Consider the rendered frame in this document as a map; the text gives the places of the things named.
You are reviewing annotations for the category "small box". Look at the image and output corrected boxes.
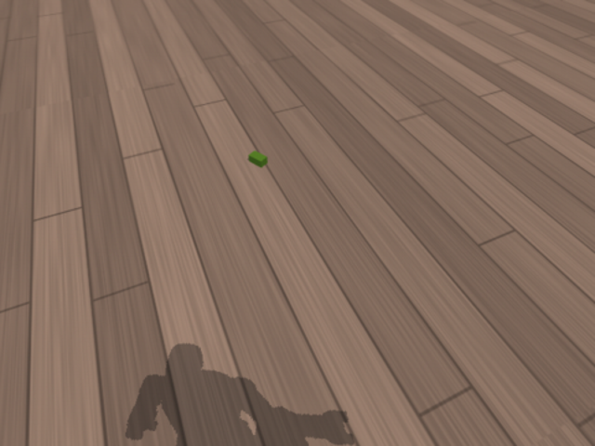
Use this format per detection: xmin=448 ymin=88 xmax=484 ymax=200
xmin=248 ymin=151 xmax=268 ymax=167

